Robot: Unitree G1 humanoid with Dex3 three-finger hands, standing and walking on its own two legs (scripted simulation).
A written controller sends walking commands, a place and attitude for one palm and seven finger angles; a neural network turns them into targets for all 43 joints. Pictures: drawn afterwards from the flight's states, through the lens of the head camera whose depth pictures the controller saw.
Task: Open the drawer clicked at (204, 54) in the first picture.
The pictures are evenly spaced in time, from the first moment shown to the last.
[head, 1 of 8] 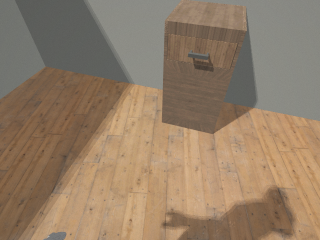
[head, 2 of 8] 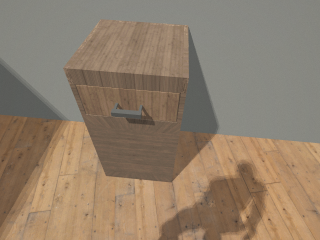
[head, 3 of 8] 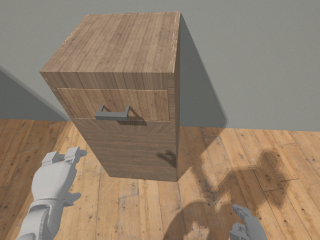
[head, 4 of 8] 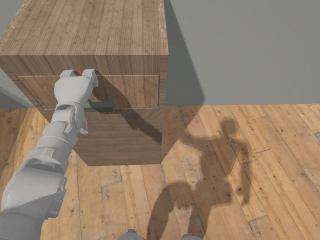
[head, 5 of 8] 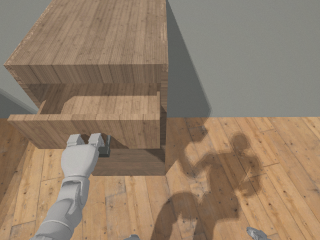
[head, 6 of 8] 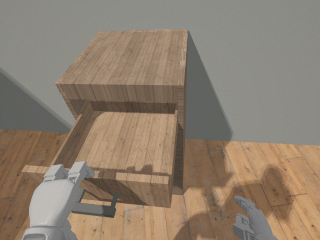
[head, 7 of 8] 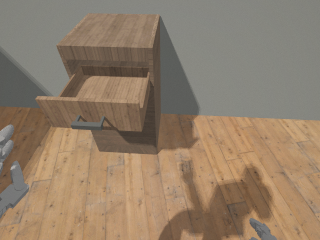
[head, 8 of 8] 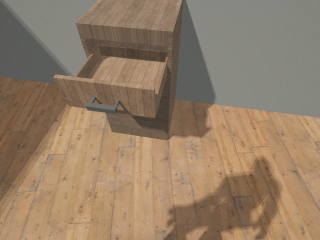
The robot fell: no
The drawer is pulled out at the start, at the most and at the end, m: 0.00 0.30 0.30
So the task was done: yes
